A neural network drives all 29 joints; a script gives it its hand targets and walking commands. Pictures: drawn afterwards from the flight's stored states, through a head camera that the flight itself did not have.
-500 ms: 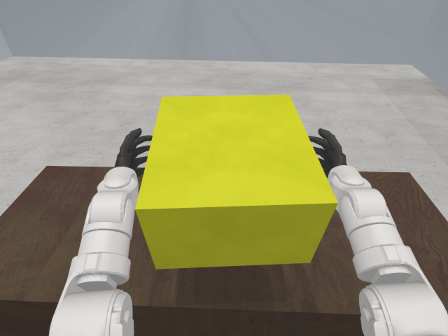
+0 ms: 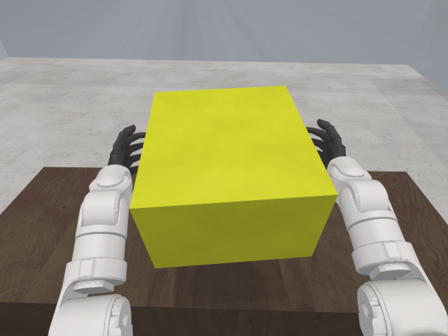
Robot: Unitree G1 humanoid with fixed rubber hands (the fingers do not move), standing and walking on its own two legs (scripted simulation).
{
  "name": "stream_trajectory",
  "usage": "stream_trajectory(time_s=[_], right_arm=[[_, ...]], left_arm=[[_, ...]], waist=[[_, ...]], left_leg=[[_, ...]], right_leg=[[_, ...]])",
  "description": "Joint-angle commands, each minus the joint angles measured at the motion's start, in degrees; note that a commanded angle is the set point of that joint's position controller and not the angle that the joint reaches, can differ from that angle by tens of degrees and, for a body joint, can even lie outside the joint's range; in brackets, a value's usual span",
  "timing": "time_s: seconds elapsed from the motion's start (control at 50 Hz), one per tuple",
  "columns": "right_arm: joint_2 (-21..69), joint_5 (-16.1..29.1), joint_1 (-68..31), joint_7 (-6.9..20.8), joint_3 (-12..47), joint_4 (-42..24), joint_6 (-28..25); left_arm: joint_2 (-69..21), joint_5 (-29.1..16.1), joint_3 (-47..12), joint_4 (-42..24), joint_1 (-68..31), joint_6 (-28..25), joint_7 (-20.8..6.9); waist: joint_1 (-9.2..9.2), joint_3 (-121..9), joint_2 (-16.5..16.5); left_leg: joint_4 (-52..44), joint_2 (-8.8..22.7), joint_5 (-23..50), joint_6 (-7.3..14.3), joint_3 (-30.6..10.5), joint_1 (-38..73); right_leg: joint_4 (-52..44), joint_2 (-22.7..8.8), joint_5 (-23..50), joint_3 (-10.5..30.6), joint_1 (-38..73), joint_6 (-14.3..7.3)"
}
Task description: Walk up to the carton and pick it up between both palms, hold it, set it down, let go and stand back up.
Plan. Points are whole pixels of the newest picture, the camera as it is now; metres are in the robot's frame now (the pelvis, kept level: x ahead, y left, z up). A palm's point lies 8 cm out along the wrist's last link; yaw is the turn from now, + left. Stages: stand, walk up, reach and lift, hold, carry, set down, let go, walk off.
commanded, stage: hold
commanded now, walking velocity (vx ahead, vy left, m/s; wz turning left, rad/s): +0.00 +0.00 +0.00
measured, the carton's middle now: (226, 167) +0.40 +0.01 +0.15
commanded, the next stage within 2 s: none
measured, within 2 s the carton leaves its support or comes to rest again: neither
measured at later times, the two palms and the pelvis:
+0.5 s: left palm (120, 167) +0.35 +0.20 +0.19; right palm (336, 162) +0.36 -0.18 +0.19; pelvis -0.01 +0.00 +0.00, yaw +0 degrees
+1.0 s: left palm (121, 167) +0.35 +0.19 +0.19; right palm (336, 162) +0.36 -0.18 +0.19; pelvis +0.00 +0.00 +0.00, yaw +0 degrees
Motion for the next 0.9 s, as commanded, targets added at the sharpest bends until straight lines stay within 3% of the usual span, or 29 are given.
stream_trajectory(time_s=[0.0,0.04,0.08,0.12,0.14,0.16,0.18,0.2,0.24,0.26,0.28,0.3,0.32,0.34,0.36,0.42,0.44,0.46,0.5,0.56,0.58,0.6,0.62,0.64,0.7,0.76,0.82,0.84,0.88], right_arm=[[32.7,5.8,-42.5,7.9,16.6,-19.2,-3.6],[34.4,6.1,-44.5,8.4,16.4,-19.7,-3.7],[34.6,7.4,-45.3,8.6,17.6,-20.4,-3.9],[34.3,7.0,-45.3,8.3,17.6,-21.6,-4.5],[33.9,5.6,-46.8,8.6,16.2,-22.2,-4.3],[35.6,6.2,-44.7,8.4,16.9,-20.2,-4.2],[34.9,5.4,-45.2,8.6,16.2,-20.7,-4.5],[35.7,5.0,-46.2,8.6,16.3,-21.4,-4.7],[35.1,6.4,-49.0,9.3,17.0,-21.5,-5.0],[34.2,5.9,-47.4,9.6,16.1,-18.3,-4.6],[35.3,5.0,-47.3,9.4,15.9,-18.1,-4.2],[34.1,5.3,-46.2,9.4,15.4,-17.5,-4.4],[33.8,4.4,-45.7,8.9,14.9,-17.0,-4.1],[35.6,5.3,-45.6,8.6,16.9,-21.4,-4.4],[33.2,4.6,-42.1,8.6,15.2,-16.9,-3.4],[33.5,5.8,-46.1,8.4,15.5,-21.5,-4.8],[33.4,5.6,-46.5,9.0,15.6,-19.9,-4.9],[33.5,4.7,-45.4,9.0,14.7,-18.1,-4.5],[33.9,4.3,-44.9,9.0,14.7,-16.2,-4.7],[33.9,5.2,-45.2,8.7,16.3,-19.2,-5.0],[34.6,6.1,-46.7,8.7,17.1,-23.5,-5.5],[33.8,6.9,-44.4,8.5,17.7,-22.2,-5.0],[33.5,6.4,-44.6,8.5,16.8,-20.8,-4.6],[33.8,7.1,-43.6,8.5,18.0,-20.6,-4.5],[34.4,7.4,-42.7,8.0,19.0,-23.3,-4.3],[34.0,7.3,-44.5,7.2,18.4,-26.8,-4.4],[33.9,7.5,-43.3,7.9,17.4,-20.3,-3.5],[32.8,7.0,-43.5,8.2,16.2,-20.1,-3.8],[33.6,7.1,-44.1,8.1,17.8,-23.8,-4.2]], left_arm=[[-34.2,-6.9,-19.3,-14.9,-42.7,-0.2,-12.1],[-33.2,-7.2,-18.3,-14.7,-45.6,-0.9,-12.2],[-34.5,-6.2,-18.7,-16.6,-44.0,-0.7,-11.9],[-35.3,-8.4,-20.7,-17.2,-45.6,-1.2,-11.8],[-33.8,-7.8,-19.3,-15.5,-45.8,-1.3,-12.1],[-34.3,-8.9,-20.3,-19.4,-47.5,-1.9,-11.8],[-33.5,-8.8,-19.3,-16.9,-47.2,-1.9,-11.9],[-35.9,-9.9,-22.0,-18.9,-50.4,-2.1,-11.7],[-35.0,-8.1,-19.9,-16.1,-49.1,-1.8,-11.3],[-34.2,-6.9,-18.6,-14.1,-47.4,-1.0,-11.5],[-33.3,-6.8,-16.8,-11.8,-47.2,-1.3,-11.9],[-33.9,-6.5,-17.2,-12.9,-45.7,-1.2,-12.1],[-32.5,-5.9,-15.3,-10.2,-44.9,-0.9,-12.6],[-32.4,-5.4,-15.0,-12.0,-41.9,-0.8,-13.1],[-31.8,-5.6,-15.0,-11.6,-42.1,-0.1,-13.4],[-33.6,-6.1,-17.2,-14.2,-43.0,-0.4,-13.2],[-33.8,-5.5,-16.9,-13.4,-43.9,-0.3,-12.9],[-32.5,-7.3,-17.3,-14.1,-47.3,-1.2,-12.9],[-33.8,-7.0,-17.6,-13.7,-46.9,-1.1,-12.6],[-34.7,-6.2,-17.4,-15.4,-43.9,-0.7,-12.7],[-33.8,-6.7,-18.5,-16.6,-43.2,-0.9,-12.6],[-34.3,-6.7,-18.5,-17.5,-41.9,-0.5,-12.4],[-33.5,-6.6,-17.8,-15.6,-42.9,-0.5,-12.6],[-35.1,-6.6,-18.4,-16.9,-41.7,-0.2,-12.5],[-34.6,-6.2,-18.6,-20.5,-41.0,-0.2,-12.4],[-34.1,-7.3,-19.1,-19.2,-40.9,-0.2,-12.8],[-32.6,-5.6,-16.5,-16.7,-43.4,0.2,-12.8],[-33.8,-6.6,-17.8,-18.5,-44.9,-0.2,-12.6],[-34.1,-6.5,-17.8,-18.5,-41.0,0.2,-12.7]], waist=[[-6.58,-14.7,-0.9],[-5.69,-16.2,-2.9],[-4.72,-17.5,-1.6],[-6.14,-18.1,-1.9],[-6.27,-17.3,-3.1],[-6.47,-19.2,-0.6],[-6.04,-18.1,-3.6],[-7.32,-20.1,-1.7],[-4.62,-18.9,-0.9],[-5.15,-15.9,-1.0],[-5.17,-14.8,-4.5],[-5.67,-15.7,-2.6],[-6.13,-14.1,-4.5],[-4.79,-17.5,-6.0],[-6.34,-14.7,-4.6],[-6.21,-17.0,-2.0],[-5.53,-15.3,-2.2],[-6.49,-15.6,-3.6],[-6.25,-14.6,-1.7],[-5.84,-16.1,-2.4],[-5.26,-19.2,-3.5],[-6.24,-18.4,-2.4],[-6.01,-17.2,-3.3],[-6.15,-18.1,-1.9],[-6.08,-21.0,-2.6],[-6.18,-20.0,-4.0],[-5.26,-15.0,-2.0],[-6.48,-16.7,-0.8],[-5.69,-18.0,-3.1]], left_leg=[[-5.3,-2.1,5.3,-1.0,-1.8,-0.6],[-5.4,-2.5,3.7,0.0,-1.6,-1.8],[-4.5,-2.7,7.5,-0.1,-1.6,0.1],[-4.5,-2.2,8.2,-0.7,-1.8,0.3],[-5.4,-2.6,4.8,-0.2,-1.7,-0.9],[-4.5,-2.6,7.4,-0.9,-1.5,0.2],[-4.8,-2.7,5.9,-0.1,-1.4,0.1],[-4.7,-2.5,4.5,-0.7,-2.0,-0.2],[-6.0,-2.2,1.6,0.3,-1.6,-2.5],[-6.4,-2.1,0.9,0.6,-1.7,-3.3],[-6.1,-2.8,0.6,1.3,-1.2,-2.6],[-6.3,-2.2,2.2,0.5,-1.5,-1.9],[-5.7,-2.6,3.5,0.9,-1.2,-1.5],[-4.7,-3.5,6.4,1.6,-0.8,-0.8],[-5.8,-2.4,3.6,0.9,-1.2,-1.6],[-4.7,-2.7,6.3,0.3,-1.6,-0.4],[-6.1,-2.2,3.5,0.5,-1.7,-1.5],[-5.9,-2.5,1.8,0.4,-1.3,-1.8],[-5.6,-2.6,2.3,0.1,-1.2,-2.4],[-5.3,-2.2,7.1,-0.1,-1.3,0.2],[-4.5,-2.4,8.5,0.1,-1.5,0.5],[-4.2,-2.7,10.2,-0.2,-1.7,1.3],[-4.4,-2.9,8.2,0.0,-1.5,1.1],[-4.1,-2.7,9.1,-0.4,-1.8,1.2],[-3.4,-3.1,12.5,-0.4,-1.9,1.8],[-3.3,-3.0,11.8,-0.3,-1.8,2.3],[-4.2,-3.0,7.8,0.1,-1.8,1.0],[-4.4,-2.8,7.5,-0.9,-2.0,0.7],[-3.7,-2.9,11.4,-0.3,-1.6,1.9]], right_leg=[[-2.8,2.6,5.2,1.0,16.3,-0.8],[-2.7,2.2,4.5,1.0,16.8,-0.7],[-2.0,2.5,7.2,0.4,16.8,-0.5],[-2.0,2.8,9.5,0.5,16.9,-0.8],[-2.7,2.4,5.2,0.6,16.4,-0.5],[-1.9,2.1,8.8,0.7,17.5,-0.4],[-2.7,2.3,5.5,0.1,16.0,-0.4],[-1.5,2.4,5.6,0.0,16.3,-0.7],[-1.6,2.6,0.7,0.0,16.0,-0.7],[-2.0,2.2,1.1,0.0,15.9,-0.7],[-3.0,2.0,-0.1,0.2,14.7,-0.5],[-2.6,2.1,2.2,0.5,15.6,-0.4],[-3.3,1.9,3.5,0.5,15.6,-0.1],[-3.1,2.2,5.6,0.7,17.9,0.0],[-2.8,2.3,4.5,1.0,18.0,-0.5],[-2.6,2.2,5.9,0.7,17.2,-0.6],[-2.7,2.4,3.2,0.3,16.3,-0.7],[-2.8,2.4,1.9,0.1,15.3,-0.6],[-2.1,1.9,3.0,0.3,16.2,-0.7],[-2.1,2.4,6.7,-0.1,17.2,-0.6],[-1.9,2.5,8.5,0.1,18.5,-0.6],[-2.0,2.5,10.2,0.6,18.5,-0.7],[-2.3,2.6,7.5,0.1,17.3,-0.5],[-1.5,2.5,8.6,0.1,18.5,-0.6],[-1.1,2.7,12.6,0.3,21.0,-0.1],[-2.0,2.6,12.2,0.2,19.4,0.2],[-2.7,2.2,6.3,0.4,17.0,-0.4],[-2.0,2.4,7.2,0.1,17.3,-0.7],[-2.1,2.7,10.0,0.1,18.5,-0.4]])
